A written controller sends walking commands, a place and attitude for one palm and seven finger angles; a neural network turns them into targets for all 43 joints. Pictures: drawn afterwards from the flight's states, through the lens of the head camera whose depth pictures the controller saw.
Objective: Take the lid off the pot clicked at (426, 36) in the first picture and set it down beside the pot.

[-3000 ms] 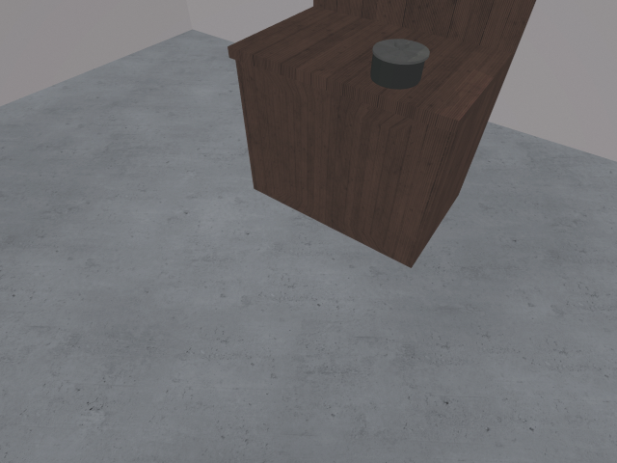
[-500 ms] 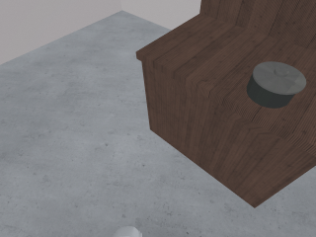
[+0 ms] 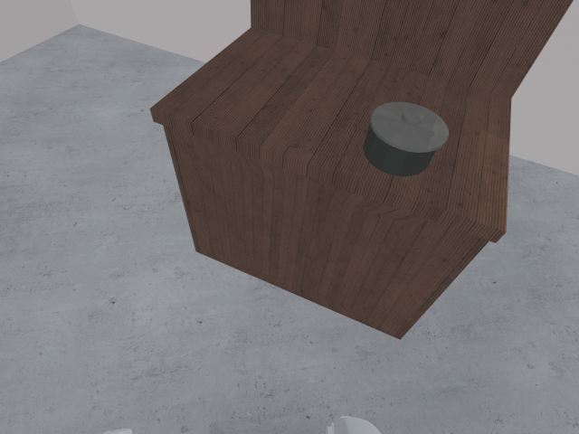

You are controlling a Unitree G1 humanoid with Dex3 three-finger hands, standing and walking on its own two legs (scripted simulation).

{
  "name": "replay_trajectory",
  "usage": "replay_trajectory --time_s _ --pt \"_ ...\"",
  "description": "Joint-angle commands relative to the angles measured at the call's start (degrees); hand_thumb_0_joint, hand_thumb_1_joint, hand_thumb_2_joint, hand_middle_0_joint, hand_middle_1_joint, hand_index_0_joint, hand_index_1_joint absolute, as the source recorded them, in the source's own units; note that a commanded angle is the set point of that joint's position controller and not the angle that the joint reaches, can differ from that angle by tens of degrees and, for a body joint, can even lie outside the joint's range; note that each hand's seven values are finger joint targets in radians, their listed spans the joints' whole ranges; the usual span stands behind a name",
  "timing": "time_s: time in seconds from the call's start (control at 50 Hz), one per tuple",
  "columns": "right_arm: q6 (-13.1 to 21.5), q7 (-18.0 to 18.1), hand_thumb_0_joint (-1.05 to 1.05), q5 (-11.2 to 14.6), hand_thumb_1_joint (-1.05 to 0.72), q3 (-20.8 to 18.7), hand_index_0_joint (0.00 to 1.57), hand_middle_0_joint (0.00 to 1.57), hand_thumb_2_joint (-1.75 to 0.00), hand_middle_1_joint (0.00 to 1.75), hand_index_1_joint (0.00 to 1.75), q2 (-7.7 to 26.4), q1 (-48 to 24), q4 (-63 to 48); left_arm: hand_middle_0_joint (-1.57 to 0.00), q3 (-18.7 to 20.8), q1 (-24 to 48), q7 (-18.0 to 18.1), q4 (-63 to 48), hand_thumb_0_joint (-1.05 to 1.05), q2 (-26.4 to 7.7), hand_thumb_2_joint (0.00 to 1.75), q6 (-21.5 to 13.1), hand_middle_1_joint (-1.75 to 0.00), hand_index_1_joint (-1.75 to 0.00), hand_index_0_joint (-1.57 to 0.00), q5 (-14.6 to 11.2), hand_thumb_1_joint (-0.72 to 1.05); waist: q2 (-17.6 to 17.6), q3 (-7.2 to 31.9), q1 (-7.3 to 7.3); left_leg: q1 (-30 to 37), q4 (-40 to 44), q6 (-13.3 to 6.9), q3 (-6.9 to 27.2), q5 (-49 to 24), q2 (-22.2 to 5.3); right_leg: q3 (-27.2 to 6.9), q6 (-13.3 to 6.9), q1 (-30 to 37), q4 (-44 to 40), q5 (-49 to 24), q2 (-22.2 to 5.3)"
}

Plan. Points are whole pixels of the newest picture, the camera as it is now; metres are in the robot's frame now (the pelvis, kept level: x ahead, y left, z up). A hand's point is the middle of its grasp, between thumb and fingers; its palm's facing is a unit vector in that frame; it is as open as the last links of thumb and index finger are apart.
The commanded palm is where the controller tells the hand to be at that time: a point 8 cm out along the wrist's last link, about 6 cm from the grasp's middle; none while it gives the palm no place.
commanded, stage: turn to face it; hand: left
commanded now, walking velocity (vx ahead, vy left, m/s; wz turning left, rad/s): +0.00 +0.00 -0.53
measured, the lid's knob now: (412, 117) +0.73 -0.21 +0.04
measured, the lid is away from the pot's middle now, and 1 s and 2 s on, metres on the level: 0.00 0.00 0.00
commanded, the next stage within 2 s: take the last steps up to it in 0.48 s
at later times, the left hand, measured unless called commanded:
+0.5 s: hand out of the picture +0.13 +0.14 -0.16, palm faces -0.20 -0.95 -0.23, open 7.4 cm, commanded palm none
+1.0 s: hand (246, 419) +0.17 +0.07 -0.17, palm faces -0.35 -0.92 -0.19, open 7.4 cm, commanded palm none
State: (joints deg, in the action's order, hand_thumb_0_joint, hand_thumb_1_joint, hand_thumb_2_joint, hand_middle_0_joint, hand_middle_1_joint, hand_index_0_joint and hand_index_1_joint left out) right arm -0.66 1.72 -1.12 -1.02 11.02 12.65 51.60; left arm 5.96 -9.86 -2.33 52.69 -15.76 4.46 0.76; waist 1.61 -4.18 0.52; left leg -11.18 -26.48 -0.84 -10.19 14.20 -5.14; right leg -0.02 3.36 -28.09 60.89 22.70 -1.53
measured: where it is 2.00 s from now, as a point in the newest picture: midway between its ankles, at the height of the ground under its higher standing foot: outside the picture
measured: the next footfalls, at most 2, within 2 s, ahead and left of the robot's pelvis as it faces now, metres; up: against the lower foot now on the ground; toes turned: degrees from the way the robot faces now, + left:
right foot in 0.20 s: +0.01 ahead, -0.15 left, +0.00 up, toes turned -11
left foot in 0.56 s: +0.07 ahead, +0.08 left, +0.00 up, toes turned -10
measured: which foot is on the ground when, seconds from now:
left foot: down 0.00-0.20, up 0.22-0.54, down 0.56-0.98, up 1.00-1.00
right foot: up 0.00-0.18, down 0.20-0.58, up 0.60-0.96, down 0.98-1.00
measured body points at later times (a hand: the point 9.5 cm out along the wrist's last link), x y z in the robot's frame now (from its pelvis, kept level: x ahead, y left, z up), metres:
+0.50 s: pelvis +0.00 -0.03 -0.01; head +0.04 -0.05 +0.44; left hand +0.14 +0.19 -0.15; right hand -0.01 -0.29 -0.16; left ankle +0.03 +0.10 -0.71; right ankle -0.02 -0.14 -0.74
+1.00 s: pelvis +0.04 -0.07 -0.01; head +0.06 -0.10 +0.44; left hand +0.19 +0.12 -0.16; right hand -0.10 -0.27 -0.17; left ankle +0.03 +0.08 -0.74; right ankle +0.01 -0.17 -0.75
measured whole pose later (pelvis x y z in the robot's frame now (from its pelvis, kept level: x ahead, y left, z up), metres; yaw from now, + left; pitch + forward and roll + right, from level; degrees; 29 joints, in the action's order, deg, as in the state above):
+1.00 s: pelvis +0.04 -0.07 -0.01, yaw -20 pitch +0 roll +0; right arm 0.8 0.8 -1.3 -2.5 10.7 22.8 62.4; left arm 3.4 -11.3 -2.2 58.3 -9.8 -0.7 1.3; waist -1.6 -2.1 -2.6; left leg -10.5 -33.9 1.6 -7.7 23.8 -6.8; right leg 5.2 -1.6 -15.2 31.0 15.9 -1.6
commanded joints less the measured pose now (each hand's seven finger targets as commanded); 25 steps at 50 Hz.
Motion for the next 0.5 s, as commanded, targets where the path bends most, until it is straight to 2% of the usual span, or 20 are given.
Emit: replay_trajectory --time_s 0.0,0.04,0.08,0.1,0.12,0.14,0.16,0.18,0.2,0.22,0.26,0.28,0.3,0.38,0.44,0.46,0.48 --pt "0.91 0.27 0.0 -0.28 -0.9 -3.77 0.2 0.2 -0.9 0.3 0.3 12.47 2.65 -2.57 -0.2 -0.33 4.22 -0.08 -5.83 0.0 -1.39 0.9 -0.98 -0.3 -0.3 -0.2 0.01 0.9 -12.62 3.74 -2.55 5.4 8.11 -6.81 6.91 -18.99 -14.5 3.19 -0.06 0.27 -8.93 2.12 -1.36" --pt "0.8 0.04 0.0 -0.38 -0.9 -4.33 0.2 0.2 -0.9 0.3 0.3 13.07 3.39 -1.92 -0.2 -0.6 5.35 -0.02 -6.1 0.0 -1.1 0.9 -1.3 -0.3 -0.3 -0.2 0.05 0.9 -13.07 4.45 -3.23 5.31 6.73 -6.76 6.31 -20.07 -15.27 4.23 -0.72 2.82 -13.19 2.74 -0.78" --pt "0.7 -0.19 0.0 -0.5 -0.9 -4.81 0.2 0.2 -0.9 0.3 0.3 13.64 3.51 -1.39 -0.2 -0.89 4.95 0.15 -6.22 0.0 -0.87 0.9 -1.97 -0.3 -0.3 -0.2 0.12 0.9 -14.02 5.07 -3.13 6.27 3.57 -6.29 5.18 -23.75 -15.86 5.32 -1.69 5.12 -18.93 3.24 0.02" --pt "0.65 -0.34 0.0 -0.5 -0.9 -4.88 0.2 0.2 -0.9 0.3 0.3 13.7 3.9 -1.07 -0.2 -0.91 3.97 0.26 -5.84 0.0 -0.88 0.9 -2.27 -0.3 -0.3 -0.2 0.06 0.9 -13.65 6.79 -2.73 6.32 1.15 -5.15 4.12 -24.66 -15.22 5.77 -2.31 8.31 -23.61 0.71 0.81" --pt "0.57 -0.51 0.0 -0.24 -0.9 -5.0 0.2 0.2 -0.9 0.3 0.3 13.7 3.56 -1.0 -0.2 -0.88 1.64 0.45 -5.04 0.0 -1.34 0.9 -2.68 -0.3 -0.3 -0.2 0.06 0.9 -12.12 8.31 -1.39 5.37 -2.25 -3.31 2.15 -23.38 -14.37 6.61 -2.83 12.91 -30.35 -5.47 1.41" --pt "0.51 -0.77 0.0 0.19 -0.9 -4.9 0.2 0.2 -0.9 0.3 0.3 12.78 4.09 -0.99 -0.2 -0.56 -0.98 0.81 -4.1 0.0 -3.26 0.9 -3.25 -0.3 -0.3 -0.2 0.24 0.9 -8.28 9.66 -0.19 0.24 -7.99 -0.46 0.3 -18.45 -12.76 4.68 -3.9 21.12 -37.85 -12.8 -0.08" --pt "0.32 -1.13 0.0 0.68 -0.9 -3.95 0.2 0.2 -0.9 0.3 0.3 8.85 4.63 -2.32 -0.2 0.59 -4.29 1.71 -3.26 0.0 -9.55 0.9 -4.04 -0.3 -0.3 -0.2 0.77 0.9 7.23 11.63 1.36 -14.98 -19.16 3.46 -3.51 1.37 -7.53 -10.93 -8.32 33.81 -41.64 -26.58 -13.16" --pt "-0.31 -0.92 0.0 0.41 -0.9 -2.89 0.2 0.2 -0.9 0.3 0.3 6.4 0.31 -4.86 -0.2 1.28 -7.8 2.57 -2.78 0.0 -13.66 0.9 -4.22 -0.3 -0.3 -0.2 0.14 0.9 13.33 9.98 3.48 -22.8 -30.88 5.38 2.0 22.56 -2.46 -22.38 -14.62 29.53 -41.74 -44.69 -23.45" --pt "-0.83 -0.1 0.0 0.43 -0.9 -3.02 0.2 0.2 -0.9 0.3 0.3 7.23 -1.61 -4.74 -0.2 1.54 -8.58 3.29 -2.12 0.0 -12.27 0.9 -3.94 -0.3 -0.3 -0.2 -0.07 0.9 11.19 10.44 3.84 -23.27 -35.66 4.43 8.45 21.22 -2.26 -19.06 -16.48 27.79 -40.56 -44.79 -20.51" --pt "-0.84 0.06 0.0 0.47 -0.9 -3.11 0.2 0.2 -0.9 0.3 0.3 7.23 -1.38 -3.77 -0.2 1.43 -5.3 3.53 -2.19 0.0 -10.98 0.9 -3.77 -0.3 -0.3 -0.2 0.04 0.9 11.93 8.97 2.23 -25.23 -38.6 4.41 9.87 18.64 -2.39 -17.62 -16.53 27.1 -40.43 -40.14 -18.17" --pt "-0.86 -0.15 0.0 0.18 -0.9 -3.33 0.2 0.2 -0.9 0.3 0.3 7.66 0.19 -1.42 -0.2 0.26 -0.18 3.42 -3.59 0.0 -6.9 0.9 -3.78 -0.3 -0.3 -0.2 0.04 0.9 7.01 6.71 -0.43 -22.04 -38.71 5.24 9.61 11.36 -2.66 -10.94 -14.7 22.25 -40.14 -37.66 -13.37" --pt "-0.8 -0.29 0.0 0.16 -0.9 -3.34 0.2 0.2 -0.9 0.3 0.3 6.83 1.96 -0.47 -0.2 0.21 1.19 3.53 -3.97 0.0 -6.48 0.9 -3.9 -0.3 -0.3 -0.2 0.26 0.9 6.79 6.95 -1.32 -19.81 -36.41 5.6 8.68 10.26 -2.09 -8.94 -14.11 21.01 -39.78 -38.0 -12.23" --pt "-0.94 -0.3 0.0 0.14 -0.9 -3.22 0.2 0.2 -0.9 0.3 0.3 6.5 2.3 0.01 -0.2 0.1 1.01 3.46 -4.0 0.0 -6.42 0.9 -4.02 -0.3 -0.3 -0.2 0.32 0.9 6.34 6.77 -1.36 -18.38 -34.82 5.8 8.04 9.65 -1.37 -8.74 -13.99 19.81 -40.11 -37.87 -11.7" --pt "-0.86 -0.28 0.0 0.3 -0.9 -3.16 0.2 0.2 -0.9 0.3 0.3 5.85 1.25 -0.04 -0.2 0.23 -0.5 3.41 -3.06 0.0 -7.02 0.9 -3.81 -0.3 -0.3 -0.2 0.56 0.9 6.75 5.9 -0.51 -15.54 -26.81 5.55 7.35 9.96 0.48 -11.75 -14.98 18.93 -41.16 -32.2 -11.55" --pt "-0.24 -0.07 0.0 0.52 -0.9 -2.74 0.2 0.2 -0.9 0.3 0.3 5.35 1.05 -0.29 -0.2 0.51 -0.43 3.4 -2.88 0.0 -7.41 0.9 -3.56 -0.3 -0.3 -0.2 0.64 0.9 6.59 6.59 -0.02 -11.41 -17.94 4.78 7.17 10.27 1.72 -14.33 -15.23 18.82 -40.07 -32.07 -11.48" --pt "-0.04 0.07 0.0 0.62 -0.9 -2.71 0.2 0.2 -0.9 0.3 0.3 5.24 1.59 -0.18 -0.2 0.47 -0.38 3.36 -2.57 0.0 -7.46 0.9 -3.5 -0.3 -0.3 -0.2 0.55 0.9 7.07 6.59 -0.35 -9.6 -14.17 4.56 6.88 9.05 2.4 -14.67 -14.69 18.63 -39.39 -32.56 -10.93" --pt "0.06 0.21 0.0 0.68 -0.9 -2.72 0.2 0.2 -0.9 0.3 0.3 5.02 4.07 0.52 -0.2 0.5 0.47 3.43 -2.55 0.0 -7.2 0.9 -3.29 -0.3 -0.3 -0.2 0.47 0.9 7.86 6.76 -1.6 -5.72 -9.2 4.35 6.57 5.61 2.48 -14.56 -13.61 16.85 -38.23 -30.14 -10.24"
